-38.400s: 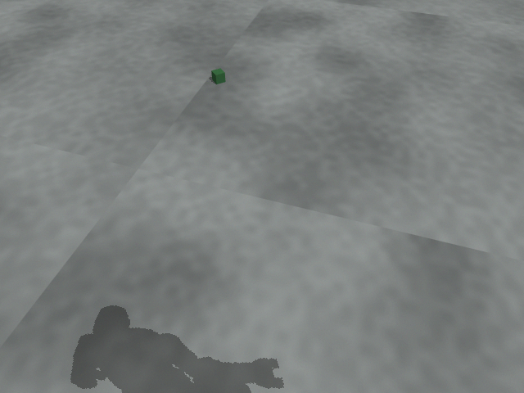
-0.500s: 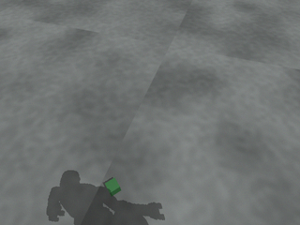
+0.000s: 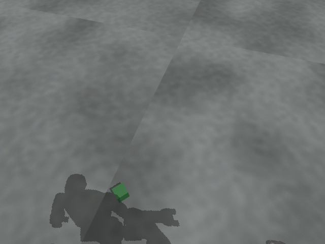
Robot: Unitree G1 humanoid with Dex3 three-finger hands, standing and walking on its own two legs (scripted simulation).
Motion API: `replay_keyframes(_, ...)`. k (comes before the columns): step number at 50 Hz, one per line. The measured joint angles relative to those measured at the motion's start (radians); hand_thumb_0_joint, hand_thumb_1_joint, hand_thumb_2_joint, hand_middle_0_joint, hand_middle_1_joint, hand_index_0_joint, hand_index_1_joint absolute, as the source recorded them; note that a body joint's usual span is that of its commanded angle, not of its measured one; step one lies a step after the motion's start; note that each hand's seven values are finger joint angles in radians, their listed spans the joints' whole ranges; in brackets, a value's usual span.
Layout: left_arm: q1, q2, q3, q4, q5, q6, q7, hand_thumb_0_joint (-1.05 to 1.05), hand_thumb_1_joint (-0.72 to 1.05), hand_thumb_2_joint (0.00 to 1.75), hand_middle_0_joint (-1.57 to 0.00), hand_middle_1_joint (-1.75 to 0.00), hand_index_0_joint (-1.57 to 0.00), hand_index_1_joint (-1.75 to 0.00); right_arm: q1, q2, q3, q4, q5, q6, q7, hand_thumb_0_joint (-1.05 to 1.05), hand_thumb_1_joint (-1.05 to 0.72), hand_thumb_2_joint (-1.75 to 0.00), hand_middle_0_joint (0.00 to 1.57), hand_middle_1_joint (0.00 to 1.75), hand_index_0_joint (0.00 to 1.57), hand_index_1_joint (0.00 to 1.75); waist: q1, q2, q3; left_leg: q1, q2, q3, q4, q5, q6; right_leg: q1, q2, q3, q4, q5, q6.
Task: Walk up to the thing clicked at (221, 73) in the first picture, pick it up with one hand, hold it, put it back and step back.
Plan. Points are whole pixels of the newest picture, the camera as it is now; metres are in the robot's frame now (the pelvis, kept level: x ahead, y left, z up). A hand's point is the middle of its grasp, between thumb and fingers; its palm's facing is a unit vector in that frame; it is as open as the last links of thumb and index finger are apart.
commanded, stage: step back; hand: left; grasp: from above
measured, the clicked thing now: (120, 192) +0.47 +0.24 -0.74
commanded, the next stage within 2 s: none
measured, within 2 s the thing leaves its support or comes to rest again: neither
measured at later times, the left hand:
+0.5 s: hand out of the picture +0.03 +0.29 -0.17, palm faces -0.06 -0.92 -0.39, open 7.4 cm
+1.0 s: hand out of the picture -0.11 +0.31 -0.16, palm faces +0.03 -0.92 -0.40, open 7.4 cm
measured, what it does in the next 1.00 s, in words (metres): walks backwards: right foot, then left foot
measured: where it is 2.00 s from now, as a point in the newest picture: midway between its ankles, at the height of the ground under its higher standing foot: outside the picture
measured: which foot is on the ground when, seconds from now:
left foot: down 0.00-0.58, up 0.60-0.88, down 0.90-1.00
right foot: down 0.00-0.24, up 0.26-0.54, down 0.56-0.92, up 0.94-1.00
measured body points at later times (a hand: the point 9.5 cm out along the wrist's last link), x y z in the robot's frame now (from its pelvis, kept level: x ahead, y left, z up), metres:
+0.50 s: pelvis -0.10 +0.02 -0.02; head -0.03 +0.03 +0.42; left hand +0.04 +0.33 -0.15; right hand -0.03 -0.29 -0.14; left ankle -0.02 +0.14 -0.74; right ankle -0.12 -0.11 -0.71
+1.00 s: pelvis -0.23 +0.04 -0.02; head -0.17 +0.06 +0.42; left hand -0.11 +0.36 -0.14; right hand -0.13 -0.28 -0.13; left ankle -0.22 +0.14 -0.74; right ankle -0.18 -0.10 -0.70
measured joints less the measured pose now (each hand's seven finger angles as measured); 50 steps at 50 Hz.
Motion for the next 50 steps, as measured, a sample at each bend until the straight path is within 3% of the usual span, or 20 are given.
replay_keyframes(5, -0.028, 0.026, 0.013, -0.061, 0.002, 0.021, 0.003, 0.01, 0.9, 0.9, -0.2, -0.3, -0.2, -0.3, -0.02, -0.03, -0.021, -0.057, 0.003, 0.022, 0.002, 0.01, -0.9, -0.9, 0.2, 0.3, 0.21, 0.3, -0.003, 0.002, 0.044, -0.096, -0.004, -0.007, 0.127, -0.033, 0.016, -0.091, -0.004, -0.001, 0.121, -0.034, -0.005)
replay_keyframes(11, -0.052, 0.04, 0.014, -0.12, 0.026, 0.043, 0.001, 0.01, 0.9, 0.9, -0.2, -0.3, -0.2, -0.3, 0.01, -0.062, -0.044, -0.115, -0.002, 0.034, 0.014, 0.0, -0.9, -0.9, 0.2, 0.29, 0.21, 0.3, -0.014, -0.012, 0.064, -0.166, -0.056, -0.012, 0.328, -0.146, 0.085, -0.188, -0.039, 0.015, 0.273, -0.08, 0.009)
replay_keyframes(13, -0.065, 0.05, 0.015, -0.135, 0.024, 0.051, 0.005, 0.01, 0.9, 0.9, -0.2, -0.3, -0.2, -0.3, 0.041, -0.058, -0.049, -0.128, -0.01, 0.024, 0.015, 0.0, -0.9, -0.9, 0.2, 0.29, 0.21, 0.3, -0.019, -0.028, 0.058, -0.164, -0.063, -0.007, 0.315, -0.152, 0.055, -0.237, -0.036, 0.042, 0.345, -0.121, -0.007)
replay_keyframes(16, -0.09, 0.062, 0.025, -0.155, 0.02, 0.056, 0.023, 0.01, 0.9, 0.9, -0.2, -0.3, -0.2, -0.3, 0.067, -0.029, -0.037, -0.129, -0.026, 0.019, 0.015, 0.0, -0.9, -0.9, 0.2, 0.29, 0.21, 0.3, -0.024, -0.047, 0.083, -0.18, -0.062, -0.012, 0.308, -0.128, 0.051, -0.3, 0.078, 0.168, 0.558, -0.313, -0.041)
replay_keyframes(18, -0.086, 0.066, 0.025, -0.165, 0.013, 0.049, 0.027, 0.01, 0.9, 0.9, -0.2, -0.3, -0.2, -0.3, 0.077, -0.011, -0.031, -0.13, -0.033, 0.022, 0.006, 0.0, -0.9, -0.9, 0.2, 0.3, 0.21, 0.3, -0.02, -0.053, 0.088, -0.179, -0.054, -0.009, 0.268, -0.093, 0.053, -0.329, 0.126, 0.189, 0.681, -0.321, -0.048)
replay_keyframes(20, -0.067, 0.063, 0.024, -0.171, 0.011, 0.043, 0.024, 0.01, 0.9, 0.9, -0.2, -0.3, -0.2, -0.3, 0.082, -0.003, -0.027, -0.142, -0.036, 0.021, -0.005, 0.01, -0.9, -0.9, 0.2, 0.3, 0.21, 0.3, -0.016, -0.05, 0.09, -0.18, -0.042, 0.0, 0.236, -0.066, 0.055, -0.331, 0.136, 0.177, 0.729, -0.309, -0.04)
replay_keyframes(25, -0.006, 0.047, 0.024, -0.173, 0.016, 0.043, 0.01, 0.01, 0.9, 0.9, -0.2, -0.3, -0.2, -0.3, 0.075, -0.002, -0.022, -0.192, -0.039, 0.012, -0.02, 0.01, -0.9, -0.9, 0.2, 0.3, 0.21, 0.3, -0.012, -0.03, 0.094, -0.197, -0.014, 0.03, 0.222, -0.032, 0.05, -0.223, 0.087, 0.13, 0.53, -0.299, -0.015)
replay_keyframes(27, 0.014, 0.04, 0.025, -0.168, 0.019, 0.036, 0.005, 0.01, 0.9, 0.9, -0.2, -0.3, -0.2, -0.3, 0.068, -0.01, -0.018, -0.205, -0.035, 0.017, -0.02, 0.01, -0.9, -0.9, 0.2, 0.3, 0.21, 0.3, -0.01, -0.019, 0.089, -0.222, -0.005, 0.037, 0.25, -0.032, 0.039, -0.153, 0.065, 0.107, 0.354, -0.225, -0.02)
replay_keyframes(29, 0.024, 0.02, 0.028, -0.155, 0.03, 0.027, 0.003, 0.01, 0.9, 0.9, -0.2, -0.3, -0.2, -0.3, 0.052, -0.027, -0.018, -0.203, -0.024, 0.027, -0.019, 0.01, -0.9, -0.9, 0.2, 0.3, 0.21, 0.3, -0.017, 0.026, 0.098, -0.247, 0.022, 0.015, 0.293, -0.038, 0.028, -0.111, 0.084, 0.076, 0.256, -0.134, -0.026)
replay_keyframes(30, 0.032, 0.009, 0.026, -0.154, 0.033, 0.026, -0.001, 0.01, 0.9, 0.9, -0.2, -0.3, -0.2, -0.3, 0.047, -0.032, -0.021, -0.197, -0.019, 0.034, -0.02, 0.01, -0.9, -0.9, 0.2, 0.3, 0.21, 0.3, -0.023, 0.042, 0.098, -0.259, 0.011, -0.016, 0.317, -0.088, 0.034, -0.114, 0.089, 0.063, 0.259, -0.13, -0.028)
replay_keyframes(32, 0.055, 0.002, 0.021, -0.164, 0.037, 0.026, -0.009, 0.01, 0.9, 0.9, -0.2, -0.3, -0.2, -0.3, 0.045, -0.03, -0.025, -0.183, -0.014, 0.046, -0.024, 0.01, -0.9, -0.9, 0.2, 0.3, 0.21, 0.3, -0.006, 0.025, 0.084, -0.294, -0.068, -0.068, 0.467, -0.239, 0.035, -0.134, 0.066, 0.078, 0.269, -0.124, -0.035)
replay_keyframes(34, 0.067, -0.01, 0.018, -0.171, 0.036, 0.027, -0.006, 0.01, 0.9, 0.9, -0.2, -0.3, -0.21, -0.3, 0.052, -0.039, -0.027, -0.178, -0.006, 0.045, -0.025, 0.01, -0.9, -0.9, 0.2, 0.3, 0.21, 0.3, 0.004, 0.021, 0.075, -0.314, -0.134, -0.113, 0.618, -0.262, 0.033, -0.137, 0.047, 0.086, 0.239, -0.095, -0.032)
replay_keyframes(37, 0.065, -0.017, 0.02, -0.192, 0.038, 0.031, 0.0, 0.01, 0.9, 0.9, -0.2, -0.3, -0.21, -0.3, 0.074, -0.054, -0.025, -0.18, -0.002, 0.033, -0.029, 0.01, -0.9, -0.9, 0.2, 0.3, 0.21, 0.3, 0.01, 0.022, 0.063, -0.299, -0.168, -0.124, 0.704, -0.266, 0.022, -0.15, 0.028, 0.08, 0.195, -0.05, -0.027)
replay_keyframes(40, 0.051, -0.011, 0.022, -0.23, 0.04, 0.025, 0.01, 0.01, 0.9, 0.9, -0.2, -0.3, -0.21, -0.3, 0.092, -0.063, -0.023, -0.18, -0.005, 0.035, -0.032, 0.01, -0.9, -0.9, 0.2, 0.3, 0.21, 0.3, 0.017, 0.022, 0.063, -0.235, -0.151, -0.106, 0.638, -0.292, 0.012, -0.173, 0.017, 0.064, 0.184, -0.021, -0.023)
replay_keyframes(43, 0.03, 0.007, 0.022, -0.266, 0.037, 0.022, 0.018, 0.01, 0.9, 0.9, -0.2, -0.3, -0.21, -0.3, 0.096, -0.061, -0.022, -0.183, -0.012, 0.035, -0.03, 0.01, -0.9, -0.9, 0.2, 0.3, 0.21, 0.3, 0.014, 0.009, 0.072, -0.146, -0.106, -0.064, 0.44, -0.296, 0.018, -0.207, 0.0, 0.042, 0.205, -0.007, -0.011)
replay_keyframes(45, 0.016, 0.024, 0.02, -0.284, 0.03, 0.028, 0.017, 0.01, 0.9, 0.9, -0.2, -0.3, -0.21, -0.3, 0.095, -0.058, -0.026, -0.186, -0.019, 0.027, -0.024, 0.01, -0.9, -0.9, 0.2, 0.3, 0.21, 0.3, 0.009, -0.005, 0.076, -0.078, -0.082, -0.036, 0.261, -0.205, 0.029, -0.242, -0.014, 0.031, 0.246, -0.009, 0.001)
replay_keyframes(46, 0.006, 0.038, 0.021, -0.286, 0.026, 0.033, 0.016, 0.01, 0.9, 0.9, -0.2, -0.3, -0.21, -0.3, 0.085, -0.046, -0.03, -0.182, -0.026, 0.024, -0.022, 0.01, -0.9, -0.9, 0.2, 0.3, 0.21, 0.3, 0.013, -0.035, 0.09, -0.068, -0.099, -0.019, 0.231, -0.162, 0.042, -0.258, -0.033, 0.046, 0.27, -0.011, 0.006)
replay_keyframes(47, 0.001, 0.046, 0.024, -0.283, 0.022, 0.038, 0.017, 0.01, 0.9, 0.9, -0.2, -0.3, -0.21, -0.3, 0.076, -0.034, -0.03, -0.183, -0.033, 0.023, -0.018, 0.01, -0.9, -0.9, 0.2, 0.3, 0.21, 0.3, 0.022, -0.058, 0.1, -0.069, -0.108, -0.002, 0.232, -0.15, 0.053, -0.271, -0.027, 0.079, 0.297, -0.039, -0.005)
replay_keyframes(49, 0.004, 0.048, 0.027, -0.262, 0.021, 0.051, 0.024, 0.01, 0.9, 0.9, -0.2, -0.3, -0.2, -0.3, 0.071, -0.024, -0.025, -0.194, -0.038, 0.02, -0.004, 0.01, -0.9, -0.9, 0.2, 0.3, 0.21, 0.3, 0.01, -0.051, 0.095, -0.087, -0.091, -0.007, 0.24, -0.137, 0.066, -0.306, 0.05, 0.145, 0.441, -0.22, -0.022)
replay_keyframes(50, 0.009, 0.05, 0.029, -0.253, 0.019, 0.057, 0.026, 0.01, 0.9, 0.9, -0.2, -0.3, -0.2, -0.3, 0.069, -0.017, -0.022, -0.197, -0.04, 0.019, -0.003, 0.01, -0.9, -0.9, 0.2, 0.3, 0.21, 0.3, 0.005, -0.05, 0.09, -0.089, -0.082, -0.01, 0.226, -0.123, 0.067, -0.322, 0.088, 0.171, 0.533, -0.261, -0.03)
